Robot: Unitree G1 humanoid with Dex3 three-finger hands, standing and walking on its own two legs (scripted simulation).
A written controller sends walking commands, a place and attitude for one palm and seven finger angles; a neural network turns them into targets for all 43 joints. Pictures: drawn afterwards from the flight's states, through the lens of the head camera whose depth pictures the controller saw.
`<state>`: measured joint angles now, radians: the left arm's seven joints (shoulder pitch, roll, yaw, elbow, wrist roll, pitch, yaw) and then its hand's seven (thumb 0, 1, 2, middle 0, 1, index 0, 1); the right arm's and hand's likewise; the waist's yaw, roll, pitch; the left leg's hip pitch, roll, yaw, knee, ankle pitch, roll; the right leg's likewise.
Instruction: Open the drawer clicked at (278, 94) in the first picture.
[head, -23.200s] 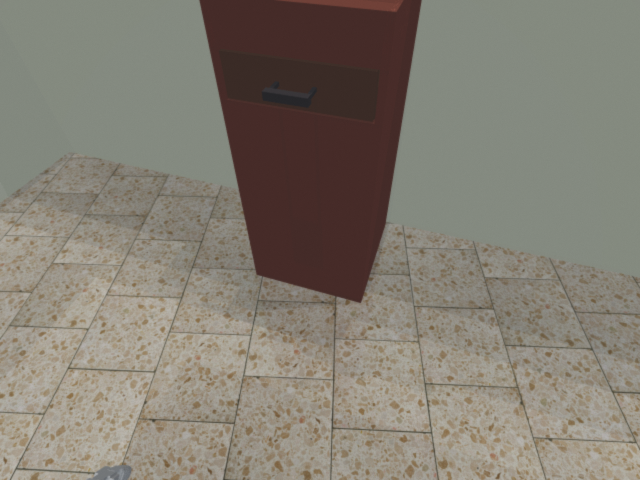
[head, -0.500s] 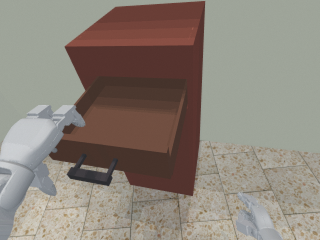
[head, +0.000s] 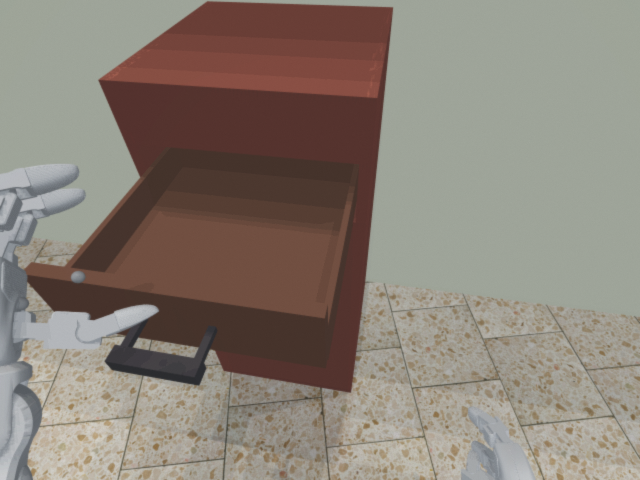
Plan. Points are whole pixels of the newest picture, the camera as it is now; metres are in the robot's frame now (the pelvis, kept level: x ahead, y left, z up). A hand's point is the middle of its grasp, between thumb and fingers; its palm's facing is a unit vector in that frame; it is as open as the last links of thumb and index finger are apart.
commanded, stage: draw the hand back to the body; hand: left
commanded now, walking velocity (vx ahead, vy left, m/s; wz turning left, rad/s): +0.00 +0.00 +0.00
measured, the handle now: (165, 347) +0.24 +0.23 +0.05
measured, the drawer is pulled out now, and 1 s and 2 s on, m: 0.30 0.30 0.30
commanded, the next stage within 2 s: step back with the hand held close in 0.64 s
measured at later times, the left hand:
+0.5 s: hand (59, 289) +0.19 +0.24 +0.23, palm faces +0.48 -0.79 -0.38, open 8.2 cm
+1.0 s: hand (66, 299) +0.19 +0.23 +0.22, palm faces +0.40 -0.77 -0.51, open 7.4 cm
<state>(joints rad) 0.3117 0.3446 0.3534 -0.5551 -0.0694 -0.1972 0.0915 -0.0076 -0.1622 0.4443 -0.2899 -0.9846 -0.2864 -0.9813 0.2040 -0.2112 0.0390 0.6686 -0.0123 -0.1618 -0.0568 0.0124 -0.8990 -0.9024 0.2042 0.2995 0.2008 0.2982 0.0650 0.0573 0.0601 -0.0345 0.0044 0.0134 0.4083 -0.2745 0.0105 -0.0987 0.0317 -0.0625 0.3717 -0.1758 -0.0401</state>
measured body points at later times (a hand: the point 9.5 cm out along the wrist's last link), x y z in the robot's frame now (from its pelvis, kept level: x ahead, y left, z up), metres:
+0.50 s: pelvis +0.01 +0.00 +0.00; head -0.01 -0.02 +0.45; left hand +0.16 +0.28 +0.25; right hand +0.22 -0.20 -0.08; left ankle -0.03 +0.11 -0.74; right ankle +0.03 -0.09 -0.74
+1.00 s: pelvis -0.02 +0.01 +0.00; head +0.00 +0.00 +0.44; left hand +0.16 +0.27 +0.25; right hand +0.16 -0.24 -0.08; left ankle -0.03 +0.11 -0.74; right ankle +0.03 -0.09 -0.74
